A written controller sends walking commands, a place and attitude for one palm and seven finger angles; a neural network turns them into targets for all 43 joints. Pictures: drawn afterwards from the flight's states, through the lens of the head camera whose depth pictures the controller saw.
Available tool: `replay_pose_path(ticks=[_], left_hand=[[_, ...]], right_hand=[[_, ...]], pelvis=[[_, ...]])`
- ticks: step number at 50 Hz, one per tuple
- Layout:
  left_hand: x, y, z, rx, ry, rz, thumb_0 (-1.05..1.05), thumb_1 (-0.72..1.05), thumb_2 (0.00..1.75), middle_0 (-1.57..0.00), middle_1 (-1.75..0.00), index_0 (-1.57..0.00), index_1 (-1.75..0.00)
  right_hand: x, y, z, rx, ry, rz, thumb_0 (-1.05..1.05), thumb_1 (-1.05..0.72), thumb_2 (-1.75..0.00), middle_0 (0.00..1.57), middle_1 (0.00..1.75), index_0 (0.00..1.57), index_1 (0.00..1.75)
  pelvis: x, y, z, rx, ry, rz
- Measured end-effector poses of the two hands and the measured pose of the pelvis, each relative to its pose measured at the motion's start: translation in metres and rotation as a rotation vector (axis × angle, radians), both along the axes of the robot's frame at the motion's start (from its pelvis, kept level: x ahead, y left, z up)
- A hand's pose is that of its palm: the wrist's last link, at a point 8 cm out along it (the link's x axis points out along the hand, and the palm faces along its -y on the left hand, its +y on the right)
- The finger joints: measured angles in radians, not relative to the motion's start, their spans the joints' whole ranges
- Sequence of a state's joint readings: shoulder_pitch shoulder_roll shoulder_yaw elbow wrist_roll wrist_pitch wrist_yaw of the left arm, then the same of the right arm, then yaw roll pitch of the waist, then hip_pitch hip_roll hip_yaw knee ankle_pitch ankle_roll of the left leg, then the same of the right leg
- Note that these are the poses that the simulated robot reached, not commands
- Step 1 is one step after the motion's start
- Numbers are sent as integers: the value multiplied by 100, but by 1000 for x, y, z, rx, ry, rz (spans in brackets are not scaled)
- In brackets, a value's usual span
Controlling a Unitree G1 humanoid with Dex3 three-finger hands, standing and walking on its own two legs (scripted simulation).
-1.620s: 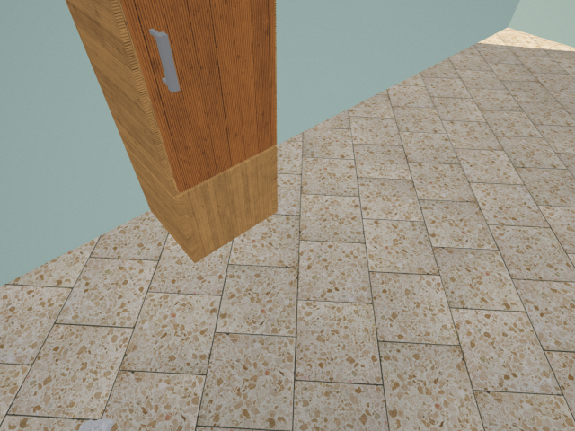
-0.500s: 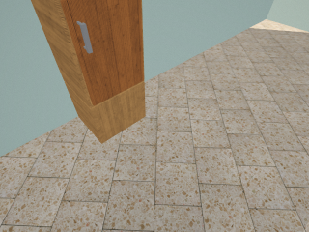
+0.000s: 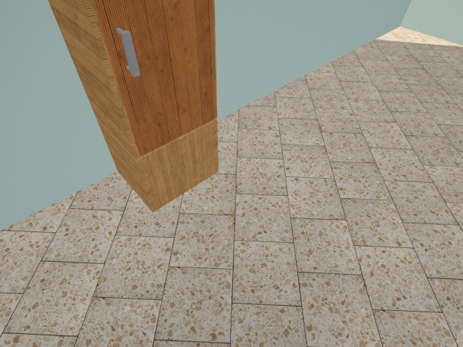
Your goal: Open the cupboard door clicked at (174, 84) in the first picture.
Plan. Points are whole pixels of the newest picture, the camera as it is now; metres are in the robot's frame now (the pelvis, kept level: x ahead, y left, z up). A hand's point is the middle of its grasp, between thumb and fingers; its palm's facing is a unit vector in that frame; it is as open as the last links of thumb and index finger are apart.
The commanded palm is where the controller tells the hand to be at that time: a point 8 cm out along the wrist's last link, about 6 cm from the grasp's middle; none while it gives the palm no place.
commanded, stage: walk to a spot facing it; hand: left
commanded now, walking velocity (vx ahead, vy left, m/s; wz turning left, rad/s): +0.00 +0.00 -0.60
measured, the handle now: (127, 52) +0.90 +0.39 +0.09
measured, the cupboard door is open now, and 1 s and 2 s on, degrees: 0 0 0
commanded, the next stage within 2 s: none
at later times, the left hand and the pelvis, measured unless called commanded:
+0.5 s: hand out of the picture +0.03 +0.16 -0.16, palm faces -0.16 -0.96 -0.21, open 7.4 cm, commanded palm none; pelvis +0.00 -0.02 +0.00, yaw -14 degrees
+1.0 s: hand (167, 280) +0.29 +0.17 -0.17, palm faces -0.47 -0.86 -0.20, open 7.4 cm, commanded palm none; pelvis +0.13 +0.01 +0.00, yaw -33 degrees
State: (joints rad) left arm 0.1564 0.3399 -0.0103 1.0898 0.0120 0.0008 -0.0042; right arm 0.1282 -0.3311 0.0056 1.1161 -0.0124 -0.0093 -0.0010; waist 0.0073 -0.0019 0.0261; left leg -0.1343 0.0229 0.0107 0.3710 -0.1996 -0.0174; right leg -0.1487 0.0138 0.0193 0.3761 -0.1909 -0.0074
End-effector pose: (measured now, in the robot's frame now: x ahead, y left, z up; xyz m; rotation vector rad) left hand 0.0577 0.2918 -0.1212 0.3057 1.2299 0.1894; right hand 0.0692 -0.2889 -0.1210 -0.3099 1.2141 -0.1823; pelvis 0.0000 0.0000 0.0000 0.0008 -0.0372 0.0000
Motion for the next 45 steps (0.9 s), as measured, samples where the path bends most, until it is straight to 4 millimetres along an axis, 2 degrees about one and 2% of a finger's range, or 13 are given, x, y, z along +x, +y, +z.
replay_pose_path(ticks=[7,12,15,17,23,29,34,38,41,45], left_hand=[[-1,-14,-11,-19,40,-33,1,91,90,-20,-30,-20,-29],[-2,-37,-22,-46,61,-71,1,91,90,-20,-30,-20,-29],[-4,-54,-27,-53,56,-89,1,91,90,-20,-30,-20,-29],[-9,-64,-27,-61,49,-89,0,91,90,-20,-30,-20,-29],[-23,-85,-14,-102,103,-96,0,91,90,-20,-30,-20,-29],[-15,-81,-8,-115,148,-134,1,91,90,-20,-30,-20,-30],[11,-63,-12,-113,161,-162,1,91,90,-20,-30,-20,-30],[47,-44,-25,-114,162,-195,1,91,90,-20,-30,-20,-30],[88,-33,-37,-114,162,-252,1,91,90,-20,-30,-20,-29],[162,-40,-30,-120,109,-362,1,91,90,-20,-30,-20,-29]], right_hand=[[-9,13,-10,30,-43,-68,0,-91,-90,20,29,21,30],[-31,19,-29,85,-39,-131,0,-91,-90,20,30,21,30],[-44,15,-46,117,-28,-165,0,-90,-90,20,30,21,30],[-51,13,-50,130,-3,-180,1,-91,-90,20,30,21,30],[-57,7,-29,137,-6,-223,1,-91,-90,20,29,20,30],[-45,3,-11,106,-64,-285,1,-91,-90,20,29,20,30],[-18,9,0,75,-118,-311,1,-91,-90,20,29,20,30],[10,22,6,42,-185,-331,1,-91,-90,20,29,20,30],[17,33,6,14,-231,-373,1,-91,-90,20,29,20,30],[-4,56,11,23,-187,-472,0,-91,-90,20,29,21,30]], pelvis=[[-6,0,-8,11,11,-69],[-13,-8,-18,37,8,-128],[-15,-17,-28,27,3,-161],[-16,-21,-28,15,9,-163],[-8,-25,-8,19,34,-217],[11,-20,1,27,57,-287],[34,-8,1,14,65,-337],[59,7,-6,0,64,-386],[77,17,-14,-6,53,-439],[100,16,-5,-11,39,-507]])
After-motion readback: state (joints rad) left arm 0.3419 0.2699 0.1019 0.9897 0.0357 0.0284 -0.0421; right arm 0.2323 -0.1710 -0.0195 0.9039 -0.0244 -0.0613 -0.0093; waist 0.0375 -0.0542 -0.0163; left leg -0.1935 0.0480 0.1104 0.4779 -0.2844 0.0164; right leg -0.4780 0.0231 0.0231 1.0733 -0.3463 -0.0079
